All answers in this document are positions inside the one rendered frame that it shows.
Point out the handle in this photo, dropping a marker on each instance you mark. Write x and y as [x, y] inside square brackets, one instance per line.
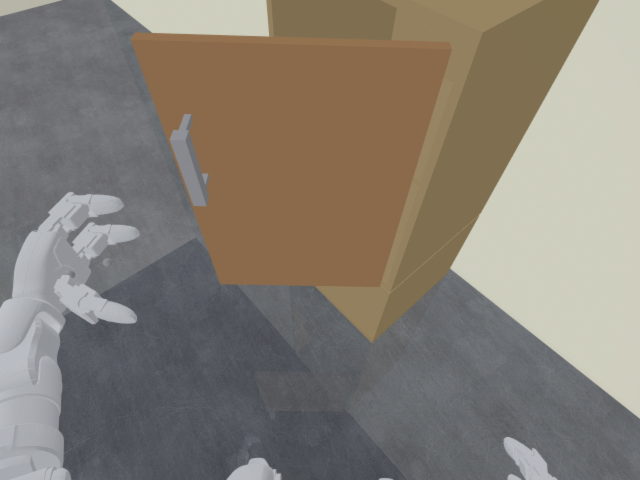
[183, 148]

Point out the robot left hand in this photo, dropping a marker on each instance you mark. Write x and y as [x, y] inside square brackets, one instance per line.
[46, 257]

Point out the left robot shin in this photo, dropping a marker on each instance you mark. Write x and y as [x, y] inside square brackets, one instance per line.
[258, 461]

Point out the cupboard door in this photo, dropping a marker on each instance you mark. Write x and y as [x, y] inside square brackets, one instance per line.
[311, 145]

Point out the robot right hand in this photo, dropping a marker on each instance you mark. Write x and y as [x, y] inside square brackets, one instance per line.
[532, 465]

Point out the robot left forearm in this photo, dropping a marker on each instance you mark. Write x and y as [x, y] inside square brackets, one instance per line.
[30, 387]

